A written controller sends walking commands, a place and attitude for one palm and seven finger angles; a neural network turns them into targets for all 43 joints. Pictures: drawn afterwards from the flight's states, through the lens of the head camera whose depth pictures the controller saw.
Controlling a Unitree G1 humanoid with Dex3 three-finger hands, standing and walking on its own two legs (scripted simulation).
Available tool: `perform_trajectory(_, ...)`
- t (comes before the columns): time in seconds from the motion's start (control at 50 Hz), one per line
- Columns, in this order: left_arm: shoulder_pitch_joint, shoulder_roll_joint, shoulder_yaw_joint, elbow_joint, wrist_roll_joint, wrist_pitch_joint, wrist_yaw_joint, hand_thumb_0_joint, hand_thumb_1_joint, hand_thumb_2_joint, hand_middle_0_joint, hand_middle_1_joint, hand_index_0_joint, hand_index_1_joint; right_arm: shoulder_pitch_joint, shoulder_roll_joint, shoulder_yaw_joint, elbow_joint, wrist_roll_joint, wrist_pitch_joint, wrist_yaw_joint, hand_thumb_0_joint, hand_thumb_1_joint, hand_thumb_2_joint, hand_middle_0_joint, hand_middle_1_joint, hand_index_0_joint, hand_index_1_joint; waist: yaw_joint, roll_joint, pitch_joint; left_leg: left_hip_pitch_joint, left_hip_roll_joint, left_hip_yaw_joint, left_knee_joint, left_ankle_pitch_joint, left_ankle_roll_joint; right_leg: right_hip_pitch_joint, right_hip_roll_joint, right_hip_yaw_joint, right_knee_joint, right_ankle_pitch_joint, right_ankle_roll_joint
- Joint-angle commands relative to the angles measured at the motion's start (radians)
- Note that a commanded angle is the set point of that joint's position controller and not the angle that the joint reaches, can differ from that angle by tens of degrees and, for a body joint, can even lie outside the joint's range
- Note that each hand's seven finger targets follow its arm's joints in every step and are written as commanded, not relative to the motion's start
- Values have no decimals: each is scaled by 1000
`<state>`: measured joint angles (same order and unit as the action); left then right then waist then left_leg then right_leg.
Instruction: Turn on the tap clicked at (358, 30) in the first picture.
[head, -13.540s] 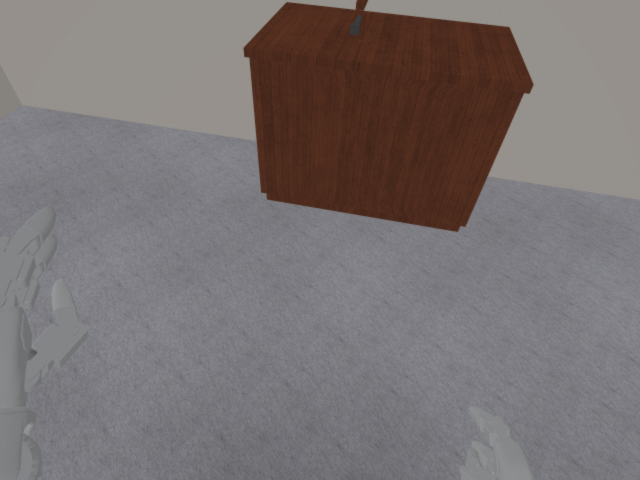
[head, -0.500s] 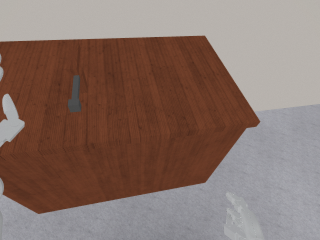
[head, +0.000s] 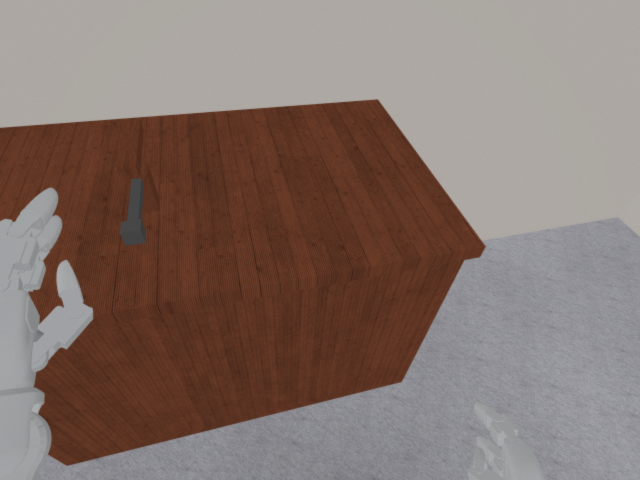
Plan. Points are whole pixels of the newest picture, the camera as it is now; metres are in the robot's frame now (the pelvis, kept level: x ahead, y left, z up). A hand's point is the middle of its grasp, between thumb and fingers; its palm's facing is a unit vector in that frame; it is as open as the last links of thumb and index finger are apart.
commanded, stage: come to a stop and stand still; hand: left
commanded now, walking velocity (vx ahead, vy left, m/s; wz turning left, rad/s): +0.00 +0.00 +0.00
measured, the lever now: (133, 232) +0.43 +0.32 +0.04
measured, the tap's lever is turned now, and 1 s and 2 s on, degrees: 0 0 0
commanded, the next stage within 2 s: look again from close up in 0.48 s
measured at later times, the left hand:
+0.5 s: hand (77, 293) +0.24 +0.26 +0.16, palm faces +0.40 -0.85 -0.35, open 7.4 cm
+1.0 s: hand (71, 276) +0.25 +0.27 +0.17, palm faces +0.40 -0.80 -0.44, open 7.4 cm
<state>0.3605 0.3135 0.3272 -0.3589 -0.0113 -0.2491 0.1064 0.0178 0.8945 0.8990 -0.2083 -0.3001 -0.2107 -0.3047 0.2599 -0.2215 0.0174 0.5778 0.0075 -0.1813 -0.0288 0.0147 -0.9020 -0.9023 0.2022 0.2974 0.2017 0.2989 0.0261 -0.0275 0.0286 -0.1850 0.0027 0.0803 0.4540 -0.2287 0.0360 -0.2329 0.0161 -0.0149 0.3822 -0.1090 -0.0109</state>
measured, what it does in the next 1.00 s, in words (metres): stands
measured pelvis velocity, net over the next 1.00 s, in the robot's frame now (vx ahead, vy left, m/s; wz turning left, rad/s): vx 0.02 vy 0.01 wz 0.05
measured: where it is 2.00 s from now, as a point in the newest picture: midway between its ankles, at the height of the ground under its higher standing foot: outside the picture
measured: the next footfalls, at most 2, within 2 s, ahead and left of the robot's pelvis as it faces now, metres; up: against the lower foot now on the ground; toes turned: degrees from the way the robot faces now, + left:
none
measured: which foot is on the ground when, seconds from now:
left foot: down 0.00-1.00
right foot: down 0.00-1.00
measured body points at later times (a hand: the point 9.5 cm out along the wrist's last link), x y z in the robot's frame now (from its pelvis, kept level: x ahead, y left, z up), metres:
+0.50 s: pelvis +0.02 +0.01 +0.00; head +0.04 +0.03 +0.45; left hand +0.21 +0.31 +0.18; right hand +0.22 -0.20 -0.06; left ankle +0.02 +0.09 -0.74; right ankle +0.07 -0.11 -0.74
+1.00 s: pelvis +0.02 +0.01 +0.00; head +0.05 +0.03 +0.45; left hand +0.22 +0.31 +0.19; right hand +0.21 -0.20 -0.07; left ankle +0.02 +0.09 -0.74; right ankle +0.07 -0.11 -0.74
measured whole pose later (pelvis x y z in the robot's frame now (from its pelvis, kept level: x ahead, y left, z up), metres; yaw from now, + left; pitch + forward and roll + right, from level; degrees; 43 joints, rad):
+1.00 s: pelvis +0.02 +0.01 +0.00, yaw +3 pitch -2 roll -1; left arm 0.29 0.45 0.34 -0.41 0.00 -0.20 0.09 0.02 0.89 0.90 -0.21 -0.30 -0.21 -0.31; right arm 0.26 -0.21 0.05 0.53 0.01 -0.12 -0.05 0.01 -0.90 -0.90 0.20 0.30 0.20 0.30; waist 0.05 -0.03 0.09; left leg -0.18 -0.03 0.04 0.46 -0.26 0.05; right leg -0.22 0.00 -0.03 0.41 -0.16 0.00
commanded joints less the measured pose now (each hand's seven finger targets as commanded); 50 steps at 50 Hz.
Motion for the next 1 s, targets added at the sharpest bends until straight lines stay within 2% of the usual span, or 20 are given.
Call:
perform_trajectory(0.0, -85, 197, 118, -228, -7, -58, 15, 0, 900, 900, -200, -300, -200, -300, -102, -99, -44, -169, -2, -50, -9, 0, -900, -900, 200, 300, 200, 300, 7, 77, -49, -121, 41, -88, -160, -150, -15, 108, -45, 112, -104, -210, -4)
perform_trajectory(0.04, -81, 217, 135, -255, -10, -59, 14, 0, 900, 900, -200, -300, -200, -300, -106, -99, -44, -171, -1, -51, -7, 0, -900, -900, 200, 300, 200, 300, 6, 91, -67, -100, 41, -89, -161, -99, -18, 124, -39, 100, -89, -145, -3)
perform_trajectory(0.12, -62, 194, 117, -262, -15, -53, 11, 0, 900, 900, -200, -300, -200, -300, -96, -102, -48, -170, -1, -51, -3, 0, -900, -900, 200, 300, 200, 300, 9, 63, -96, -77, 44, -88, -146, 14, -23, 171, -36, 78, -50, 1, 1)
perform_trajectory(0.14, -62, 204, 126, -271, -15, -52, 9, 0, 900, 900, -200, -300, -200, -300, -103, -100, -47, -167, 0, -51, -2, 0, -900, -900, 200, 300, 200, 300, 7, 95, -108, -55, 42, -85, -142, 60, -28, 169, -35, 74, -40, 40, 0)
perform_trajectory(0.18, -55, 191, 118, -272, -17, -48, 10, 0, 900, 900, -200, -300, -200, -300, -99, -101, -49, -163, -2, -46, -1, 0, -900, -900, 200, 300, 200, 300, 7, 67, -129, -44, 46, -86, -125, 122, -32, 195, -38, 63, -22, 114, 1)
perform_trajectory(0.24, -38, 198, 124, -283, -20, -38, 9, 0, 900, 900, -200, -300, -200, -300, -109, -101, -51, -163, -1, -40, 2, 0, -900, -900, 200, 300, 200, 300, 5, 78, -140, -4, 46, -81, -103, 209, -41, 184, -44, 60, -5, 197, -1)
perform_trajectory(0.38, -35, 196, 124, -311, -26, -25, 10, 0, 900, 900, -200, -300, -200, -300, -123, -95, -49, -165, 2, -9, 1, 0, -900, -900, 200, 300, 200, 300, 5, 78, -138, -7, 61, -90, -107, 260, -56, 195, -41, 33, 21, 207, 2)
perform_trajectory(0.46, -33, 184, 111, -314, -28, -19, 11, 0, 900, 900, -200, -300, -200, -300, -130, -94, -47, -168, 2, 1, -3, 0, -900, -900, 200, 300, 200, 300, 4, 95, -121, -22, 63, -93, -125, 201, -56, 188, -39, 31, 17, 158, 3)
perform_trajectory(0.52, -49, 180, 106, -293, -26, -13, 13, 0, 900, 900, -200, -300, -200, -300, -129, -96, -48, -169, 3, 7, -5, 0, -900, -900, 200, 300, 200, 300, 6, 76, -88, -64, 66, -93, -152, 84, -43, 186, -34, 41, -1, 87, 6)
perform_trajectory(0.54, -53, 200, 122, -303, -26, -11, 15, 0, 900, 900, -200, -300, -200, -300, -140, -95, -45, -170, 2, 7, -8, 0, -900, -900, 200, 300, 200, 300, 6, 92, -88, -52, 62, -92, -151, 79, -42, 176, -35, 43, -8, 90, 6)
perform_trajectory(0.62, -77, 182, 100, -298, -22, -11, 17, 0, 900, 900, -200, -300, -200, -300, -132, -99, -47, -170, 0, 10, -8, 0, -900, -900, 200, 300, 200, 300, 5, 84, -89, -66, 59, -95, -156, 38, -36, 190, -34, 51, -20, 71, 5)
perform_trajectory(0.64, -87, 195, 106, -321, -20, -11, 19, 0, 900, 900, -200, -300, -200, -300, -143, -96, -47, -170, 2, 7, -10, 0, -900, -900, 200, 300, 200, 300, 5, 111, -93, -56, 55, -94, -158, 47, -39, 184, -32, 50, -17, 75, 4)
perform_trajectory(0.72, -66, 185, 99, -317, -21, -11, 22, 0, 900, 900, -200, -300, -200, -300, -135, -97, -49, -172, 1, 10, -8, 0, -900, -900, 200, 300, 200, 300, 7, 95, -101, -61, 55, -96, -151, 74, -38, 207, -34, 43, -11, 104, 4)
perform_trajectory(0.74, -62, 198, 110, -326, -21, -10, 24, 0, 900, 900, -200, -300, -200, -300, -143, -98, -48, -171, 1, 7, -9, 0, -900, -900, 200, 300, 200, 300, 5, 113, -101, -55, 51, -98, -152, 88, -44, 201, -32, 40, -9, 107, 3)
perform_trajectory(0.84, -19, 211, 135, -324, -27, -10, 26, 0, 900, 900, -200, -300, -200, -300, -143, -97, -51, -170, 1, 12, -9, 0, -900, -900, 200, 300, 200, 300, 6, 87, -122, -43, 52, -99, -135, 157, -52, 216, -36, 30, 1, 156, 3)
perform_trajectory(0.86, -10, 185, 114, -311, -29, -9, 23, 0, 900, 900, -200, -300, -200, -300, -138, -95, -49, -170, 2, 15, -9, 0, -900, -900, 200, 300, 200, 300, 5, 93, -113, -51, 54, -101, -138, 156, -53, 216, -39, 28, 2, 149, 1)
perform_trajectory(0.92, -8, 192, 120, -320, -29, -11, 24, 0, 900, 900, -200, -300, -200, -300, -134, -101, -54, -168, 2, 18, -8, 0, -900, -900, 200, 300, 200, 300, 4, 85, -120, -56, 52, -99, -133, 150, -50, 222, -38, 31, 3, 154, 2)
perform_trajectory(0.94, -920, 982, 340, -677, 2, -167, 46, 0, 900, 900, -200, -300, -200, -300, 73, -163, 174, -309, 55, 27, -70, 0, -900, -900, 200, 300, 200, 300, -73, 334, -73, -294, 63, -157, -83, 26, 1, 195, 25, 34, 124, -149, 70)
perform_trajectory(0.96, -586, 477, 332, 32, 90, 56, -24, 0, 900, 900, -200, -300, -200, -300, -72, -83, -46, -81, -82, 1, -35, 0, -900, -900, 200, 300, 200, 300, 60, 287, -282, 72, 46, -122, -73, 478, -71, 174, 19, 17, 82, 5, -44)
perform_trajectory(0.98, -383, 258, 155, 15, -58, 140, -64, 0, 900, 900, -200, -300, -200, -300, -41, -138, -60, -88, -48, -11, 21, 0, -900, -900, 200, 300, 200, 300, -2, 268, -284, 194, 65, -137, -54, 784, -168, 43, 39, -68, 92, 75, -48)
